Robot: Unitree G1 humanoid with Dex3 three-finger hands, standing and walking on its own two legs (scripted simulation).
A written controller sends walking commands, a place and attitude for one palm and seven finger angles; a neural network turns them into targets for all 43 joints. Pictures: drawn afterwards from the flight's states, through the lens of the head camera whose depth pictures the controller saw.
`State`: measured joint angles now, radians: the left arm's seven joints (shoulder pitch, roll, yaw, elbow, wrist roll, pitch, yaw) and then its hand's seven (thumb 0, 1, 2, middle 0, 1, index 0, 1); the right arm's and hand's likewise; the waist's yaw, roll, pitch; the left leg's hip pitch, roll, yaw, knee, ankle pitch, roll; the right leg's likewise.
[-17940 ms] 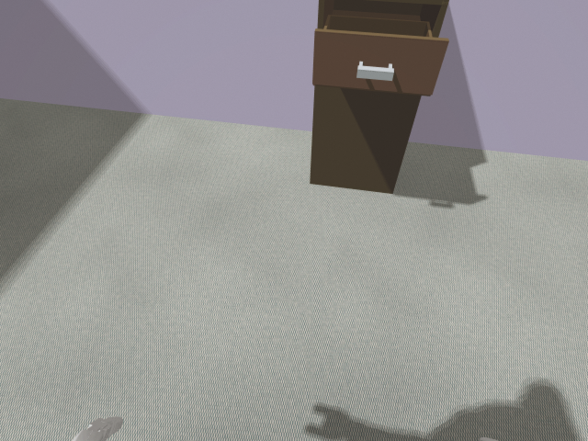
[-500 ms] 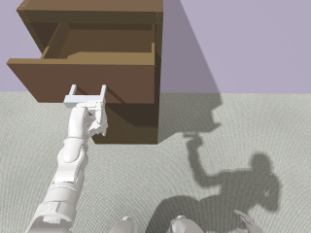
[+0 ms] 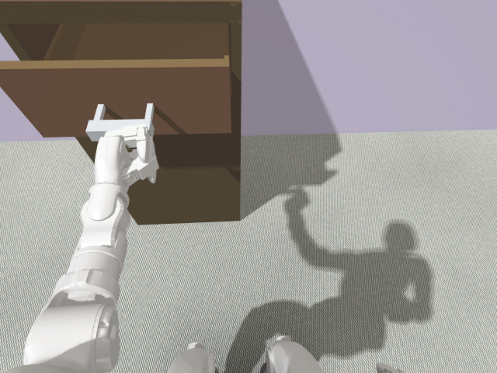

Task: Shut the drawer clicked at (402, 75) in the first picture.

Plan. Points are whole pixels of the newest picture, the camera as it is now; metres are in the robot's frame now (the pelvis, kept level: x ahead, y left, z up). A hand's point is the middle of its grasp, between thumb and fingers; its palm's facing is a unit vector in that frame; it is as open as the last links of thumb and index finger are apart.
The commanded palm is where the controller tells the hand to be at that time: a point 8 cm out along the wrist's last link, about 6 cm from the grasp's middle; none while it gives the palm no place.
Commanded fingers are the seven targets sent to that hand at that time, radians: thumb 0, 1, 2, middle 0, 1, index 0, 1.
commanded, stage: push the drawer shut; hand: left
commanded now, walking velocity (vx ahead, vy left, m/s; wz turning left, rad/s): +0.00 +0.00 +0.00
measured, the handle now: (123, 119) +0.53 +0.19 +0.06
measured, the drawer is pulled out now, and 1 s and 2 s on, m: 0.11 0.00 0.00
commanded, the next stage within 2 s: pull the fist back off the drawer in 1.76 s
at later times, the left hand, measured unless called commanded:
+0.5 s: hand (159, 130) +0.51 +0.13 +0.06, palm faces +0.01 -1.00 -0.04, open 3.4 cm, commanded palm +0.49 +0.19 +0.06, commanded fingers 0.00 0.90 0.90 -1.40 -1.60 -1.40 -1.60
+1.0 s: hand (161, 108) +0.56 +0.13 +0.06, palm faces +0.02 -1.00 -0.04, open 3.4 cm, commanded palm +0.55 +0.19 +0.06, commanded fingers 0.00 0.90 0.90 -1.40 -1.60 -1.40 -1.60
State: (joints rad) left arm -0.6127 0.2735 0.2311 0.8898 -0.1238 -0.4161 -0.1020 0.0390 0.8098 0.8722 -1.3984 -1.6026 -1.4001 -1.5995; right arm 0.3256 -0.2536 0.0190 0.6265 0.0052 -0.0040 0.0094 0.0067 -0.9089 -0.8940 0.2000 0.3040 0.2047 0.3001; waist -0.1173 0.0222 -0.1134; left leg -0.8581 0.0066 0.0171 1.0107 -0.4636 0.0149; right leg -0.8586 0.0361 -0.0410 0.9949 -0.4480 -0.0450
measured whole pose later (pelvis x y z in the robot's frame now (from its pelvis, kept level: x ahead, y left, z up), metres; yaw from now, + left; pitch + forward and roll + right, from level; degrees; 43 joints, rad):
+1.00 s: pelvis +0.00 +0.01 -0.02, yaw -1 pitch +25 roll -2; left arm -1.08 0.49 0.38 1.29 0.01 -0.42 -0.06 0.07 0.82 0.89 -1.40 -1.60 -1.40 -1.60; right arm 0.40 -0.28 0.05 0.64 -0.05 0.05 0.04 0.00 -0.91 -0.89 0.20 0.30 0.21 0.30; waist -0.25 0.04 -0.11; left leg -1.06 0.02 -0.01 1.09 -0.48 0.02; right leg -1.04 0.05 -0.06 1.03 -0.44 -0.04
